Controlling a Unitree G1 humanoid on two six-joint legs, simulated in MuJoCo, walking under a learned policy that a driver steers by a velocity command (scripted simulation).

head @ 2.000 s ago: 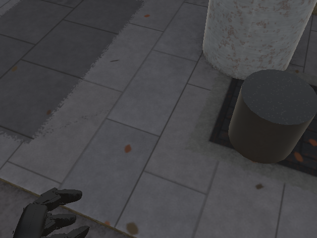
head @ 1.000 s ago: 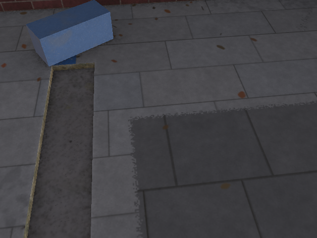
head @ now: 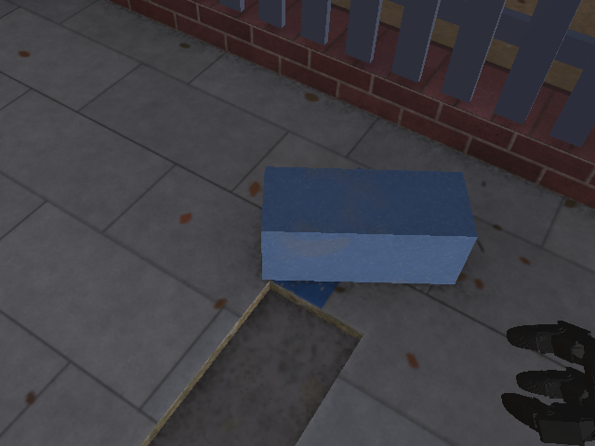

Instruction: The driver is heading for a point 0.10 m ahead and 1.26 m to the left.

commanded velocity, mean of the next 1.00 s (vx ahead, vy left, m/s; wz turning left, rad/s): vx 0.51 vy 0.00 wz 0.99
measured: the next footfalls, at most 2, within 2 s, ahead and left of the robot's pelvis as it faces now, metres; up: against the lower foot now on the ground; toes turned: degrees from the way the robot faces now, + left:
left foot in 0.06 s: +0.26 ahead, +0.04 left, +0.00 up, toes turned +6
right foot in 0.46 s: +0.70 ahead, +0.03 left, -0.04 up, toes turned +41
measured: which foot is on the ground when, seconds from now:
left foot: up 0.00-0.04, down 0.06-0.46, up 0.48-0.98, down 1.00-1.00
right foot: down 0.00-0.06, up 0.08-0.44, down 0.46-0.98, up 1.00-1.00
